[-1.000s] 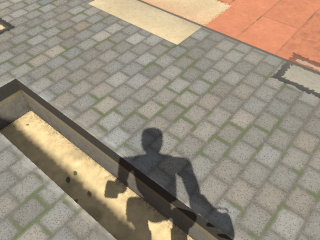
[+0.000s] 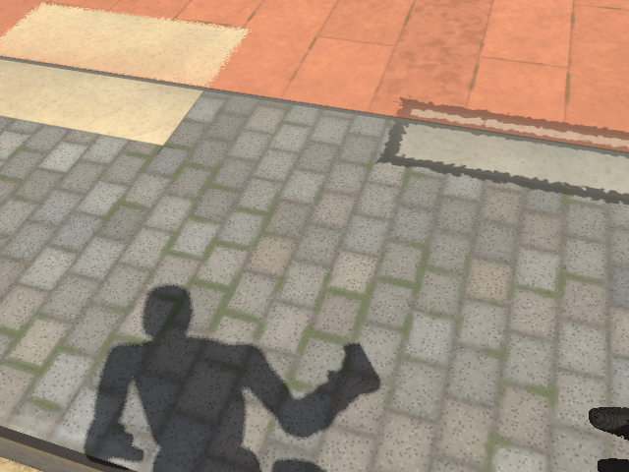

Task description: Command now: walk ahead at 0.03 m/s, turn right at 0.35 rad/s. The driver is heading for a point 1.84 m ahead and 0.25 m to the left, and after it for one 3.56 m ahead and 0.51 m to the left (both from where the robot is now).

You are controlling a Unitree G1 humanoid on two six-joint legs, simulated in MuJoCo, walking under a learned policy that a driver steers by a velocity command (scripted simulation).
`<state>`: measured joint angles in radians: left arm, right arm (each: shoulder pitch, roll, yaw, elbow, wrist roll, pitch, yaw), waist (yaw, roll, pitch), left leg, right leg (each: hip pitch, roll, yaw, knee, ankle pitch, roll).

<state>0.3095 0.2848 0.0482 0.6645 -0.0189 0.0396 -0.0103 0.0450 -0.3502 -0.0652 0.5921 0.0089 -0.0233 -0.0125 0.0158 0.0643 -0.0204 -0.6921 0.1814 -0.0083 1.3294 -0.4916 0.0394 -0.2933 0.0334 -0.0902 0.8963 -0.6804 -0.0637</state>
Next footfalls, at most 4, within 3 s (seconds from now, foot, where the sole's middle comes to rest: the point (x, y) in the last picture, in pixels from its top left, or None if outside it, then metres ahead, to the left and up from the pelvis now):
0.26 left None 0.30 0.10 -0.70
0.42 left None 0.42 0.07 -0.72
1.12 right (444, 466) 0.50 -0.18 -0.72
1.50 left None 0.47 -0.01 -0.72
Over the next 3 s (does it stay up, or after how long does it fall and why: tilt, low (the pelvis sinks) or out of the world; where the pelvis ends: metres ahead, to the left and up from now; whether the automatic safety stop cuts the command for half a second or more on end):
stays up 0.76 0.10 0.06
